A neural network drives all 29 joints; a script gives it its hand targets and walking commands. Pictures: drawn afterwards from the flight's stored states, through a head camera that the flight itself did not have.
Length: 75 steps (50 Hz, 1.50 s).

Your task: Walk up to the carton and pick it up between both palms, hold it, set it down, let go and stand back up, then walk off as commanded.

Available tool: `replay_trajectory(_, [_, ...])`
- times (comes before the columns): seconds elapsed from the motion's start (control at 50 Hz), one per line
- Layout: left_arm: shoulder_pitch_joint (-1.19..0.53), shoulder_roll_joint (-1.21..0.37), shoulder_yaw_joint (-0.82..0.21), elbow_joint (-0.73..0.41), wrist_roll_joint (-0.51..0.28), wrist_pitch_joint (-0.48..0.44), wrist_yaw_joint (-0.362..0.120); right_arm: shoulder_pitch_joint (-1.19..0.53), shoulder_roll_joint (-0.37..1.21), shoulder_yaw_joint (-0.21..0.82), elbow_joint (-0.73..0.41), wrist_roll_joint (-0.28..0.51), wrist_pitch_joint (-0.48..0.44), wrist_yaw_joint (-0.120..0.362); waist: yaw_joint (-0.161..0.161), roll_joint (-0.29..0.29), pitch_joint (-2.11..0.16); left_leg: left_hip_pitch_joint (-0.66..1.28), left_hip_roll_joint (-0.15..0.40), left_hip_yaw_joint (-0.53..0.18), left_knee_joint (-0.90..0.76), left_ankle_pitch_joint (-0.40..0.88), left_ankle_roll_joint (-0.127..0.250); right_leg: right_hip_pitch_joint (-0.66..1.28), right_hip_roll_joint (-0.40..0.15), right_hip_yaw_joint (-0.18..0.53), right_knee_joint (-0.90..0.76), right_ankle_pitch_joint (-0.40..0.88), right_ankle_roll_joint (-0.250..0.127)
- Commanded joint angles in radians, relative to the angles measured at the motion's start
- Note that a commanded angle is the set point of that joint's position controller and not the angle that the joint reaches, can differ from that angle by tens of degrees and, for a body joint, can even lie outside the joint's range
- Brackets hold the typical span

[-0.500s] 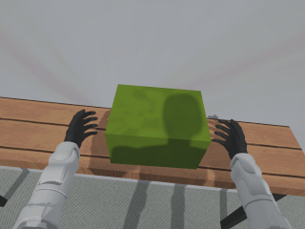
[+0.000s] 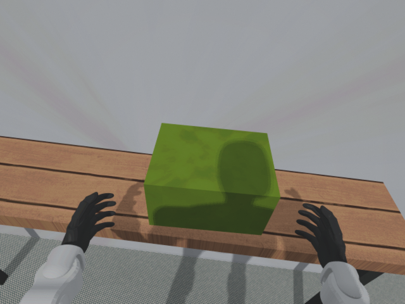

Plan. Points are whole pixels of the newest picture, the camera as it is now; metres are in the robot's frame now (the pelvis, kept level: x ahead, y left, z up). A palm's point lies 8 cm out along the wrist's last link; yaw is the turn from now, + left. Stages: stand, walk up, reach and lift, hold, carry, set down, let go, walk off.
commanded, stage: set down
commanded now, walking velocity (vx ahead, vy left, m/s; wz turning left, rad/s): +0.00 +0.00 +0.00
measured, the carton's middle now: (210, 177) +0.42 +0.01 +0.01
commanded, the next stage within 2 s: let go in 1.72 s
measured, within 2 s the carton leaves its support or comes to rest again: neither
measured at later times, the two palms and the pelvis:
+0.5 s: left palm (85, 261) +0.19 +0.22 +0.02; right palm (332, 289) +0.18 -0.21 +0.02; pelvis +0.00 +0.00 +0.00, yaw -2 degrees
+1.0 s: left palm (80, 270) +0.18 +0.24 -0.02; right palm (316, 295) +0.19 -0.21 -0.02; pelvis +0.03 +0.01 +0.00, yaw -1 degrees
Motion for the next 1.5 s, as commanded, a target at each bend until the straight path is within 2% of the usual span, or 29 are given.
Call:
replay_trajectory(0.0, [-0.134,0.136,0.072,-0.277,0.013,-0.011,-0.003,-0.061,-0.110,-0.056,-0.332,-0.008,-0.002,-0.007,-0.005,0.068,-0.081,-0.004,-0.086,0.100,-0.110,0.096,0.000,0.035,0.062,-0.045,-0.105,-0.022,-0.041])
replay_trajectory(0.14, [-0.039,0.130,0.070,-0.285,0.002,0.012,-0.015,0.069,-0.072,-0.058,-0.428,-0.032,0.057,-0.014,-0.002,0.069,-0.010,-0.040,-0.084,0.120,-0.141,-0.003,0.011,0.023,0.052,-0.023,-0.123,-0.111,-0.045])
replay_trajectory(0.16, [-0.035,0.126,0.072,-0.289,-0.004,0.007,-0.015,0.070,-0.067,-0.045,-0.453,-0.035,0.058,-0.013,0.011,0.062,-0.010,-0.060,-0.081,0.122,-0.146,0.004,0.015,0.033,0.054,-0.026,-0.116,-0.109,-0.045])
replay_trajectory(0.18, [-0.037,0.127,0.063,-0.283,-0.001,0.007,-0.018,0.074,-0.068,-0.053,-0.467,-0.040,0.063,-0.014,-0.002,0.056,-0.002,-0.072,-0.078,0.120,-0.152,-0.016,0.016,0.036,0.055,-0.026,-0.114,-0.115,-0.046])
replay_trajectory(0.22, [-0.032,0.116,0.055,-0.270,-0.005,0.001,-0.019,0.073,-0.070,-0.054,-0.479,-0.049,0.068,-0.010,0.001,0.059,0.012,-0.102,-0.069,0.118,-0.162,-0.033,0.019,0.047,0.061,-0.028,-0.102,-0.121,-0.047])
replay_trajectory(0.32, [-0.027,0.077,0.025,-0.224,0.012,-0.015,-0.007,0.062,-0.096,-0.061,-0.435,-0.078,0.073,0.014,-0.005,0.085,0.022,-0.201,-0.032,0.096,-0.210,-0.102,0.021,0.118,0.098,-0.052,-0.053,-0.116,-0.044])
replay_trajectory(0.38, [-0.026,0.088,0.027,-0.214,0.005,-0.033,-0.004,0.070,-0.083,-0.051,-0.446,-0.090,0.060,0.013,0.001,0.043,-0.011,-0.182,-0.045,0.107,-0.199,-0.084,0.026,0.115,0.087,-0.045,-0.057,-0.109,-0.040])
replay_trajectory(0.42, [-0.032,0.099,0.029,-0.161,0.009,-0.034,-0.011,0.076,-0.068,-0.049,-0.396,-0.108,0.063,0.007,-0.006,0.026,-0.005,-0.162,-0.056,0.116,-0.186,-0.080,0.025,0.100,0.074,-0.033,-0.068,-0.120,-0.040])
replay_trajectory(0.46, [-0.031,0.110,0.043,-0.183,0.015,-0.042,-0.008,0.079,-0.062,-0.039,-0.409,-0.103,0.050,0.008,0.008,0.019,-0.043,-0.124,-0.066,0.124,-0.168,-0.042,0.025,0.091,0.065,-0.025,-0.075,-0.111,-0.043])
replay_trajectory(0.48, [-0.024,0.105,0.047,-0.145,0.022,-0.036,-0.011,0.092,-0.059,-0.036,-0.364,-0.109,0.055,0.009,0.005,0.005,-0.027,-0.112,-0.072,0.127,-0.163,-0.028,0.025,0.076,0.062,-0.025,-0.080,-0.111,-0.043])
replay_trajectory(0.58, [-0.010,0.130,0.068,-0.126,0.036,-0.045,-0.022,0.120,-0.031,-0.008,-0.329,-0.122,0.036,-0.008,0.014,0.004,-0.043,-0.048,-0.093,0.139,-0.137,0.041,0.024,0.065,0.043,-0.011,-0.097,-0.055,-0.026])
replay_trajectory(0.6, [-0.002,0.127,0.065,-0.166,0.030,-0.054,-0.019,0.126,-0.035,-0.010,-0.350,-0.116,0.025,-0.009,0.014,0.010,-0.061,-0.034,-0.092,0.133,-0.129,0.074,0.021,0.066,0.044,-0.016,-0.091,-0.024,-0.023])
replay_trajectory(0.62, [0.002,0.123,0.071,-0.109,0.045,-0.045,-0.026,0.133,-0.033,-0.010,-0.295,-0.125,0.027,-0.012,0.009,0.022,-0.047,-0.026,-0.097,0.139,-0.126,0.084,0.019,0.059,0.041,-0.010,-0.096,-0.024,-0.023])
replay_trajectory(0.64, [0.020,0.129,0.074,-0.118,0.047,-0.052,-0.029,0.148,-0.025,0.005,-0.309,-0.122,0.015,-0.016,0.013,0.009,-0.060,-0.010,-0.099,0.137,-0.118,0.118,0.021,0.064,0.043,-0.012,-0.097,0.008,-0.018])
replay_trajectory(0.78, [0.078,0.100,0.052,-0.084,0.073,-0.080,-0.039,0.180,-0.048,-0.010,-0.211,-0.136,-0.050,-0.012,-0.008,0.062,-0.073,0.051,-0.095,0.122,-0.081,0.270,-0.013,0.050,0.065,-0.033,-0.092,0.097,-0.026])
replay_trajectory(0.84, [0.100,0.093,0.041,-0.074,0.081,-0.097,-0.035,0.186,-0.060,-0.016,-0.171,-0.135,-0.083,0.001,-0.003,0.080,-0.084,0.063,-0.095,0.123,-0.068,0.321,-0.026,0.052,0.077,-0.040,-0.092,0.115,-0.031])
replay_trajectory(0.9, [0.132,0.072,0.025,-0.107,0.084,-0.121,-0.024,0.198,-0.076,-0.028,-0.145,-0.140,-0.119,0.015,-0.012,0.085,-0.103,0.087,-0.080,0.110,-0.053,0.409,-0.040,0.049,0.092,-0.055,-0.086,0.130,-0.038])
replay_trajectory(0.96, [0.139,0.054,0.011,-0.061,0.097,-0.128,-0.023,0.208,-0.086,-0.033,-0.094,-0.147,-0.141,0.029,-0.024,0.070,-0.078,0.087,-0.081,0.104,-0.053,0.426,-0.045,0.037,0.096,-0.057,-0.092,0.132,-0.043])
replay_trajectory(0.98, [0.149,0.057,0.010,-0.091,0.095,-0.135,-0.020,0.207,-0.080,-0.030,-0.108,-0.145,-0.151,0.031,-0.019,0.070,-0.075,0.094,-0.079,0.100,-0.051,0.445,-0.045,0.036,0.096,-0.063,-0.090,0.143,-0.042])
replay_trajectory(1.02, [0.156,0.042,0.010,-0.012,0.123,-0.128,-0.023,0.206,-0.088,-0.029,-0.034,-0.164,-0.157,0.036,-0.025,0.070,-0.041,0.091,-0.081,0.101,-0.056,0.430,-0.049,0.040,0.096,-0.065,-0.095,0.135,-0.044])
replay_trajectory(1.08, [0.156,0.038,0.004,-0.048,0.125,-0.138,-0.014,0.197,-0.081,-0.022,-0.036,-0.156,-0.179,0.047,-0.016,0.080,-0.047,0.108,-0.077,0.098,-0.048,0.463,-0.053,0.040,0.098,-0.073,-0.093,0.146,-0.046])
replay_trajectory(1.12, [0.142,0.016,0.007,0.040,0.150,-0.130,-0.015,0.173,-0.087,-0.021,0.031,-0.175,-0.181,0.055,-0.018,0.078,-0.006,0.095,-0.083,0.104,-0.060,0.417,-0.050,0.029,0.096,-0.076,-0.095,0.124,-0.050])
replay_trajectory(1.14, [0.145,0.029,0.009,0.017,0.144,-0.136,-0.014,0.174,-0.077,-0.016,0.013,-0.175,-0.190,0.055,-0.012,0.072,-0.018,0.101,-0.085,0.105,-0.055,0.419,-0.047,0.034,0.094,-0.076,-0.093,0.134,-0.049])
replay_trajectory(1.24, [0.117,0.020,0.011,0.102,0.164,-0.140,-0.018,0.134,-0.071,-0.019,0.097,-0.200,-0.215,0.061,-0.018,0.061,-0.004,0.099,-0.088,0.114,-0.067,0.356,-0.037,0.037,0.084,-0.082,-0.091,0.129,-0.051])
replay_trajectory(1.28, [0.088,0.012,0.005,0.159,0.179,-0.137,-0.017,0.109,-0.069,-0.023,0.176,-0.226,-0.219,0.064,-0.024,0.074,0.006,0.095,-0.090,0.120,-0.070,0.316,-0.037,0.029,0.079,-0.081,-0.087,0.105,-0.051])
replay_trajectory(1.32, [0.072,0.014,0.005,0.159,0.174,-0.150,-0.019,0.087,-0.061,-0.020,0.176,-0.236,-0.239,0.064,-0.025,0.049,-0.012,0.097,-0.090,0.123,-0.069,0.306,-0.032,0.032,0.077,-0.084,-0.085,0.108,-0.049])
replay_trajectory(1.36, [0.054,0.022,0.005,0.146,0.169,-0.164,-0.016,0.068,-0.056,-0.021,0.182,-0.235,-0.253,0.066,-0.023,0.059,-0.044,0.096,-0.092,0.125,-0.068,0.294,-0.030,0.038,0.073,-0.085,-0.078,0.108,-0.050])
replay_trajectory(1.46, [0.018,0.013,0.006,0.255,0.187,-0.170,-0.021,0.018,-0.044,-0.015,0.285,-0.265,-0.270,0.068,-0.024,0.028,-0.033,0.074,-0.090,0.129,-0.074,0.235,-0.022,0.028,0.070,-0.085,-0.069,0.077,-0.047])
replay_trajectory(1.48, [0.005,0.019,0.003,0.263,0.192,-0.171,-0.021,0.006,-0.049,-0.019,0.309,-0.271,-0.272,0.067,-0.031,0.041,-0.036,0.071,-0.091,0.132,-0.072,0.223,-0.020,0.032,0.066,-0.085,-0.066,0.076,-0.046])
